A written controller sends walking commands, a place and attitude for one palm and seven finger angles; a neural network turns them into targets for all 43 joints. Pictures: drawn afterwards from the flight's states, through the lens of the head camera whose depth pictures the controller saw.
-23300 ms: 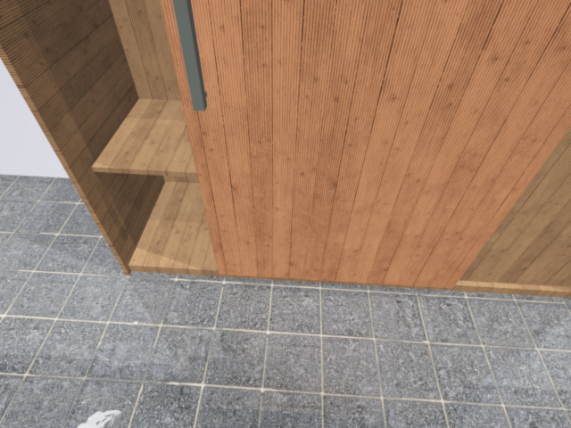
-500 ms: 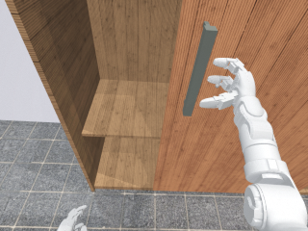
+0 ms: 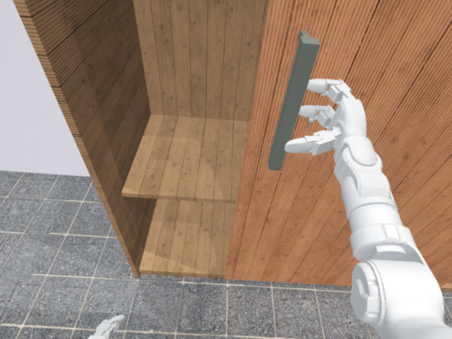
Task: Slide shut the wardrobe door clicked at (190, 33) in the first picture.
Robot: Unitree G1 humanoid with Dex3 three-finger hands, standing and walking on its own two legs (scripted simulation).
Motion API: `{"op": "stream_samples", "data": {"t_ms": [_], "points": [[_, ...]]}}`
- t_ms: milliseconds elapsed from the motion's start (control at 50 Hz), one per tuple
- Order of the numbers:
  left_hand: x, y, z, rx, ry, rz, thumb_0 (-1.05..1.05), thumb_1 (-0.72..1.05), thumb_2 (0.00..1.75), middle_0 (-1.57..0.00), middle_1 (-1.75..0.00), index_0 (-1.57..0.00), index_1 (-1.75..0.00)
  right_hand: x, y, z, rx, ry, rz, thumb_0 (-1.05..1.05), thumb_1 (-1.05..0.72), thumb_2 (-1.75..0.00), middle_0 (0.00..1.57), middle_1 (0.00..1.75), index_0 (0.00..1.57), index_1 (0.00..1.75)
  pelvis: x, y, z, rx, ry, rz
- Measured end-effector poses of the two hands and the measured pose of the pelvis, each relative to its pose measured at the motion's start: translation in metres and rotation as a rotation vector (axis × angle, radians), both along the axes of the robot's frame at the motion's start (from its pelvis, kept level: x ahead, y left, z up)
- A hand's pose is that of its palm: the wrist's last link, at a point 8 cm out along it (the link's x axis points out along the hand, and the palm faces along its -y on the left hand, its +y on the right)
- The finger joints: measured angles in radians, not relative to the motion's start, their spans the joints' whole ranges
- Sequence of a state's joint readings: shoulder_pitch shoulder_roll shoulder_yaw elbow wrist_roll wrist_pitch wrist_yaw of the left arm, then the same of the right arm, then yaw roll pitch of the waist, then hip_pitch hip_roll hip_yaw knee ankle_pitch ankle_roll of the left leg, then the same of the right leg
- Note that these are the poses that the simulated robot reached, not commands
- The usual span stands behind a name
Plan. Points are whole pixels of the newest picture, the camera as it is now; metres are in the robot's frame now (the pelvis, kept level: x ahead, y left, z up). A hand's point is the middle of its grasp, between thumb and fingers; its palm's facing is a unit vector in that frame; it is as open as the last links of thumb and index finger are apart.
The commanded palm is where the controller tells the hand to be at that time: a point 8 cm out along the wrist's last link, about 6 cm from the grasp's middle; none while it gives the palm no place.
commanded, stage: slide the fingers in behind the handle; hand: right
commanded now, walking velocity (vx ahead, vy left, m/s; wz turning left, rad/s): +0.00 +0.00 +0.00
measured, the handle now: (287, 108) +0.49 -0.06 +0.19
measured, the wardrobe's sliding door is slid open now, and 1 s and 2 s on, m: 0.38 0.38 0.38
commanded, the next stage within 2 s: grip the handle and tug to test in 1.60 s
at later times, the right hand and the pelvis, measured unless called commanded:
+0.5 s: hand (295, 120) +0.44 -0.07 +0.20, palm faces -0.05 +1.00 -0.02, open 14.0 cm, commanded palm +0.42 -0.12 +0.19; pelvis +0.00 +0.01 +0.00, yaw +0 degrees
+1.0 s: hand (290, 120) +0.44 -0.06 +0.20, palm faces -0.05 +1.00 +0.00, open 14.0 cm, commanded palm +0.42 -0.10 +0.19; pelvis +0.00 +0.01 +0.00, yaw -1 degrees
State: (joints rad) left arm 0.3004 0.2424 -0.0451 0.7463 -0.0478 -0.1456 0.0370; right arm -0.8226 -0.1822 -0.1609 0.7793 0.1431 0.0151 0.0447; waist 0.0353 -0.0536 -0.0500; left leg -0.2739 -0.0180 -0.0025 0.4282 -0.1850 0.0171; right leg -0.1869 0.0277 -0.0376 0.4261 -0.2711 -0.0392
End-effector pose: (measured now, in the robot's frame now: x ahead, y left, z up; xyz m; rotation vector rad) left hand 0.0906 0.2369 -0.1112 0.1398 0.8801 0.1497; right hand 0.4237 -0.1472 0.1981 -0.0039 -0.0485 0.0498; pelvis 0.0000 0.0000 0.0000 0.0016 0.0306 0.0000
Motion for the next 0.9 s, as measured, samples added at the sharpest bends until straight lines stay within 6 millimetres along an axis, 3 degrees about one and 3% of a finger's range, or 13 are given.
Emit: {"op": "stream_samples", "data": {"t_ms": [260, 480, 900], "points": [[0.014, -0.003, 0.003, -0.004, -0.034, -0.015, 0.01, 0.90, 0.90, -0.20, -0.30, -0.20, -0.30, -0.004, 0.020, 0.001, 0.006, -0.010, 0.015, -0.01, 0.50, -0.30, 0.30, 1.20, 0.30, 1.20, 0.001, 0.001, 0.000, -0.002, -0.007, 0.002], [0.026, 0.001, 0.006, -0.002, -0.044, -0.027, 0.01, 0.90, 0.90, -0.20, -0.30, -0.20, -0.30, -0.002, 0.025, -0.001, -0.019, 0.003, -0.001, -0.01, 0.50, -0.30, 0.32, 1.21, 0.30, 1.20, 0.003, 0.006, 0.001, -0.002, -0.006, -0.006], [0.026, 0.004, 0.004, -0.006, -0.024, -0.042, 0.01, 0.90, 0.90, -0.20, -0.30, -0.20, -0.30, -0.002, 0.033, -0.002, 0.000, 0.021, 0.003, -0.01, 0.50, -0.30, 0.30, 1.22, 0.30, 1.20, 0.004, 0.012, 0.001, -0.002, -0.005, -0.017]]}}
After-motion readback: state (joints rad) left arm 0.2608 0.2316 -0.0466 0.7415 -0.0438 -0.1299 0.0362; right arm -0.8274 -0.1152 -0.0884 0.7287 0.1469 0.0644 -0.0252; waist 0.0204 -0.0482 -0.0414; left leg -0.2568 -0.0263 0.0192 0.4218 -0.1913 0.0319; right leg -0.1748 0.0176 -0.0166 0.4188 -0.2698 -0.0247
